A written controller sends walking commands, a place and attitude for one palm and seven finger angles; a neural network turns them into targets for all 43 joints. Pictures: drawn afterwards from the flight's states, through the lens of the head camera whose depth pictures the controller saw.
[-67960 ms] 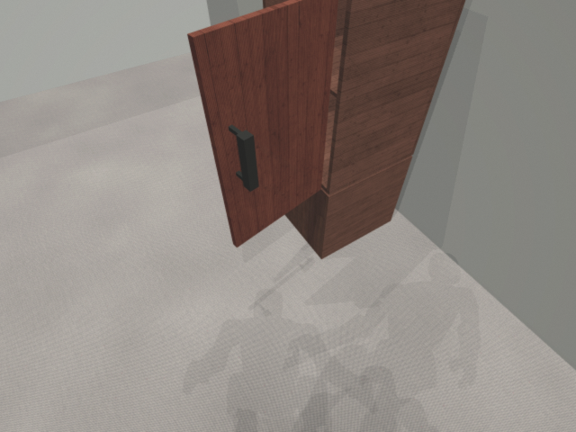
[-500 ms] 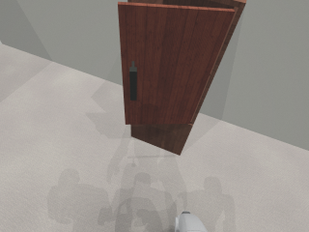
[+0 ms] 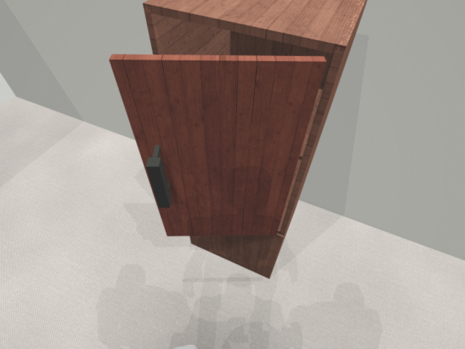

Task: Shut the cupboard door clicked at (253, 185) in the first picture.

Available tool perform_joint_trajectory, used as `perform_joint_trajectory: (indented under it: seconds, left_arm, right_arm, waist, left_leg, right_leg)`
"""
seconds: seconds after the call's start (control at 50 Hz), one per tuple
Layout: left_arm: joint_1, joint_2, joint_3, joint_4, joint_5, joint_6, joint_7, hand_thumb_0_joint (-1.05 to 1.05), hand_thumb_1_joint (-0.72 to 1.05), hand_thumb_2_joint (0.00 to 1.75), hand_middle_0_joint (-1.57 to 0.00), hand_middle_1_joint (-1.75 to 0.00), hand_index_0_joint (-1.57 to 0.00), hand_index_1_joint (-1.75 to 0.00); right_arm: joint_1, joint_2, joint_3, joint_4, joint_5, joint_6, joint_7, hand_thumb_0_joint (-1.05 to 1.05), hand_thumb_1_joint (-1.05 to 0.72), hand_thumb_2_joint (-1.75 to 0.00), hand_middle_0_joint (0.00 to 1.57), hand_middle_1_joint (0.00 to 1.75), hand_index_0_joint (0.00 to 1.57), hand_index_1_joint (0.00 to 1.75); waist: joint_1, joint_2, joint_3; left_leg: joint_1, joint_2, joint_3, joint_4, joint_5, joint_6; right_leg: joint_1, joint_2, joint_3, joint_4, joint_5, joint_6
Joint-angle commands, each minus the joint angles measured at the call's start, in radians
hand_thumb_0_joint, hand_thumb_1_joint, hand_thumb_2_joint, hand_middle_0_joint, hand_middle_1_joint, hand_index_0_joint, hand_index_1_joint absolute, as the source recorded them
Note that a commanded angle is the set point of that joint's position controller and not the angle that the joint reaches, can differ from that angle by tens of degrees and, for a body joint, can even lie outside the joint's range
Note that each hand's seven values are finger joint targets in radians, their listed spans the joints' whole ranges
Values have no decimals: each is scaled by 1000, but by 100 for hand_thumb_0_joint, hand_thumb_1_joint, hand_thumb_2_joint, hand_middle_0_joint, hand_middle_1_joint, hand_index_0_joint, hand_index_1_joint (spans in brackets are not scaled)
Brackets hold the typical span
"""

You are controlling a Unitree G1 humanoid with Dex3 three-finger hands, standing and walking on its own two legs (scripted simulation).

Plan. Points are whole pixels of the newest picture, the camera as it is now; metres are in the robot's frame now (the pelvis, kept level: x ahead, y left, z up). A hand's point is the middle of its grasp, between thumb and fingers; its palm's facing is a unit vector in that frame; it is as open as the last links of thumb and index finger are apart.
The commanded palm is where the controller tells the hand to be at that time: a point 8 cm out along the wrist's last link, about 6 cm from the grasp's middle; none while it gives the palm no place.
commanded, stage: come to a stop and stand still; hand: left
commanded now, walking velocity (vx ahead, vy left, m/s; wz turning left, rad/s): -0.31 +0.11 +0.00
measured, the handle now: (161, 177) +0.46 +0.20 -0.02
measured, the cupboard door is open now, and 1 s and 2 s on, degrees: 26 26 26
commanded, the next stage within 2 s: none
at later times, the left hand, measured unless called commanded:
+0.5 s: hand out of the picture +0.03 +0.23 -0.17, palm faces -0.02 -0.96 -0.27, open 7.4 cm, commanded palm none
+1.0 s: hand out of the picture -0.04 +0.32 -0.18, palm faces +0.00 -0.98 -0.21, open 7.4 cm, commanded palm none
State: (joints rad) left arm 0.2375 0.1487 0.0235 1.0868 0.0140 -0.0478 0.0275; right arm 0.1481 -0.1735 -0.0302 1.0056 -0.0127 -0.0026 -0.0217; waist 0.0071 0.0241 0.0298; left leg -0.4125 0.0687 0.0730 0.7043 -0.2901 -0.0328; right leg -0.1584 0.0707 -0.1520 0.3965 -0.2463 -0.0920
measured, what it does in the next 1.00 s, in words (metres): steps to the left: left foot, then left foot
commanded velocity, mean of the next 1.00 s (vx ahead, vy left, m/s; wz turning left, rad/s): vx -0.05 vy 0.01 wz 0.00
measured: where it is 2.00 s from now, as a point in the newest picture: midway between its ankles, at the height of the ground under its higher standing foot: outside the picture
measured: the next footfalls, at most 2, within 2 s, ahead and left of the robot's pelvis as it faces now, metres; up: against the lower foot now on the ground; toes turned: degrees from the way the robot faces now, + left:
left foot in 0.04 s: +0.10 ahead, +0.11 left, +0.00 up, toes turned +4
left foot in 0.56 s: +0.01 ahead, +0.15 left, +0.00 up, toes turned -2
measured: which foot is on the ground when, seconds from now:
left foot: up 0.00-0.02, down 0.04-0.24, up 0.26-0.54, down 0.56-1.00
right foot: down 0.00-1.00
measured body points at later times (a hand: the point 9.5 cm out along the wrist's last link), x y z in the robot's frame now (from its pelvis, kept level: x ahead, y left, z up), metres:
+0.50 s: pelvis -0.01 +0.04 +0.00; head +0.03 +0.03 +0.45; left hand +0.03 +0.28 -0.15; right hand +0.05 -0.21 -0.15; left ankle -0.05 +0.15 -0.70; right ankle -0.02 -0.06 -0.74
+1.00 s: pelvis -0.06 +0.13 +0.00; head -0.07 +0.14 +0.45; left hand -0.04 +0.37 -0.16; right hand -0.04 -0.11 -0.15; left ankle -0.03 +0.16 -0.74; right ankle -0.02 -0.05 -0.73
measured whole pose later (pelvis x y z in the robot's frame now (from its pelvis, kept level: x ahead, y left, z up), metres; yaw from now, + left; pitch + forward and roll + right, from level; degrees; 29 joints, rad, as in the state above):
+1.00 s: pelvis -0.06 +0.13 +0.00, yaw -2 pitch -2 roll -1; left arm 0.32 0.19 0.01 0.99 0.02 0.04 0.03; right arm 0.30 -0.19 0.00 1.00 -0.01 0.03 -0.01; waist 0.00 0.01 0.01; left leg -0.23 -0.12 0.05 0.46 -0.20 0.14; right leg -0.28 -0.05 0.08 0.51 -0.31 -0.02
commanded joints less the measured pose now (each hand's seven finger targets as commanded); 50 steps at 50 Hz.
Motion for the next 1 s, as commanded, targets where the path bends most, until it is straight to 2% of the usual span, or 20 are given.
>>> perform_joint_trajectory:
  seconds: [0.0, 0.04, 0.14, 0.2, 0.24, 0.28, 0.34, 0.36, 0.38, 0.42, 0.46, 0.5, 0.52, 0.54, 0.56, 0.58, 0.62, 0.7, 0.82, 0.98]
  left_arm:
    - [54, 126, 19, -35, -13, 7, 22, 0, 90, 90, -20, -30, -20, -30]
    - [76, 104, 18, -55, -8, 33, 36, 0, 90, 90, -20, -30, -20, -30]
    - [103, 131, 27, -78, 3, 59, 33, 0, 90, 90, -20, -30, -20, -30]
    - [92, 160, 35, -95, 9, 63, 29, 0, 90, 90, -20, -30, -20, -30]
    - [83, 171, 40, -99, 17, 61, 26, 0, 90, 90, -20, -30, -20, -30]
    - [47, 170, 40, -113, 22, 63, 27, 0, 90, 90, -20, -30, -20, -30]
    - [23, 191, 46, -114, 20, 55, 21, 0, 90, 90, -20, -30, -20, -30]
    - [154, 193, 27, -152, 13, 30, 59, 0, 90, 90, -20, -30, -20, -30]
    - [166, 234, 36, -176, 14, 7, 55, 0, 90, 90, -20, -30, -20, -30]
    - [164, 246, 50, -181, 12, 0, 51, 0, 90, 90, -20, -30, -20, -30]
    - [124, 226, 44, -205, 22, 15, 53, 0, 90, 90, -20, -30, -20, -30]
    - [47, 201, 25, -217, 12, 30, 49, 0, 90, 90, -20, -30, -20, -30]
    - [40, 193, 23, -219, 5, 37, 43, 0, 90, 90, -20, -30, -20, -30]
    - [61, 157, 16, -222, -2, 49, 38, 0, 90, 90, -20, -30, -20, -30]
    - [72, 142, 15, -224, -2, 55, 38, 0, 90, 90, -20, -30, -20, -30]
    - [55, 141, 13, -222, 2, 54, 35, 0, 90, 90, -20, -30, -20, -30]
    - [13, 146, 7, -212, 6, 66, 23, 0, 90, 90, -20, -30, -20, -30]
    - [29, 148, 4, -200, 12, 70, 7, 0, 90, 90, -20, -30, -20, -30]
    - [64, 153, 5, -190, 14, 67, 3, 0, 90, 90, -20, -30, -20, -30]
    - [118, 121, 0, -130, 12, 65, 6, 0, 90, 90, -20, -30, -20, -30]
  right_arm:
    - [158, -87, -3, 9, 7, 2, -10, 0, -90, -90, 20, 30, 20, 30]
    - [152, -144, -21, -8, 0, 17, -22, 0, -90, -90, 20, 30, 20, 30]
    - [85, -142, -28, -52, 1, 43, -32, 0, -90, -90, 20, 30, 20, 30]
    - [79, -121, -35, -75, 1, 54, -23, 0, -90, -90, 20, 30, 20, 30]
    - [43, -86, -33, -81, 2, 65, -16, 0, -90, -90, 20, 30, 20, 30]
    - [19, -85, -36, -79, 3, 72, -13, 0, -90, -90, 20, 30, 20, 30]
    - [30, -65, -25, -57, 8, 55, -8, 0, -90, -90, 20, 30, 20, 30]
    - [-6, -71, -28, -153, 10, 16, -13, 0, -90, -90, 20, 30, 20, 30]
    - [22, -65, -35, -161, 13, 9, 0, 0, -90, -90, 20, 30, 20, 30]
    - [-3, -68, -26, -185, 21, 5, 8, 0, -90, -90, 20, 30, 20, 30]
    - [35, -50, -15, -189, 20, 3, 7, 0, -90, -90, 20, 30, 20, 30]
    - [140, -64, -13, -154, 14, 3, 7, 0, -90, -90, 20, 30, 20, 30]
    - [174, -100, -16, -140, 5, -6, 10, 0, -90, -90, 20, 30, 20, 30]
    - [146, -150, -20, -150, -2, -11, 8, 0, -90, -90, 20, 30, 20, 30]
    - [117, -168, -15, -163, -7, -6, 4, 0, -90, -90, 20, 30, 20, 30]
    - [98, -159, -10, -165, -10, -4, 1, 0, -90, -90, 20, 30, 20, 30]
    - [96, -140, 1, -155, -9, -7, 0, 0, -90, -90, 20, 30, 20, 30]
    - [103, -154, -2, -151, -11, -5, 3, 0, -90, -90, 20, 30, 20, 30]
    - [105, -164, -3, -133, -7, -8, 2, 0, -90, -90, 20, 30, 20, 30]
    - [110, -157, -4, -76, -2, -4, -4, 0, -90, -90, 20, 30, 20, 30]
  waist:
    - [-29, -23, -101]
    - [-25, 26, -50]
    - [-2, 71, -48]
    - [-3, -88, -88]
    - [12, -168, -54]
    - [9, -146, -11]
    - [2, -117, -31]
    - [18, -124, -152]
    - [5, -116, -198]
    - [36, -26, -239]
    - [17, -112, -205]
    - [-39, -158, -142]
    - [-35, -64, -123]
    - [-3, 57, -82]
    - [15, 80, -45]
    - [15, 42, 11]
    - [8, 139, 92]
    - [6, 13, 122]
    - [8, 1, 32]
    - [3, 31, 43]
  left_leg:
    - [248, 65, -97, -231, 557, 39]
    - [297, 145, -134, -171, 824, 104]
    - [230, 139, -162, -175, 661, 122]
    - [171, 35, -83, -51, 327, 64]
    - [65, -58, -61, 131, -158, 22]
    - [11, -47, -111, 277, -231, 15]
    - [14, -39, -76, 138, -208, 6]
    - [-63, -134, -22, 209, -302, -2]
    - [-115, -95, -62, 211, -144, 42]
    - [-111, -93, -48, 117, -130, 45]
    - [2, -89, -60, -54, -122, 44]
    - [199, -83, -57, -285, 76, 50]
    - [270, -35, -86, -311, 234, 65]
    - [233, 89, -230, -289, 424, 113]
    - [159, 139, -264, -299, 421, 154]
    - [126, 111, -239, -301, 350, 146]
    - [43, 76, -289, -406, 131, 132]
    - [-14, 54, -305, -500, -255, 123]
    - [69, 50, -337, -518, -264, 121]
    - [100, 57, -357, -532, -277, 111]
  right_leg:
    - [22, -272, 166, 65, 683, 29]
    - [-70, -202, 148, 77, 424, 87]
    - [-44, -196, 186, 104, 366, 58]
    - [-4, -328, 299, 24, 481, -36]
    - [8, -428, 355, -28, 700, -126]
    - [-23, -428, 333, -43, 650, -173]
    - [70, -375, 259, 10, 697, -139]
    - [234, -336, 423, 76, 1484, -17]
    - [343, -350, 319, 186, 1442, 0]
    - [388, -351, 310, 186, 1190, -79]
    - [269, -329, 259, 175, 935, -78]
    - [74, -265, 199, 187, 609, -12]
    - [4, -218, 163, 214, 392, 28]
    - [-75, -158, 136, 187, 119, 78]
    - [-73, -131, 125, 138, -56, 89]
    - [-76, -117, 132, 108, -48, 82]
    - [-79, -111, 130, 127, -112, 77]
    - [-86, -105, 150, 105, -103, 71]
    - [-97, -95, 168, 131, -100, 71]
    - [-120, -87, 201, 119, -84, 68]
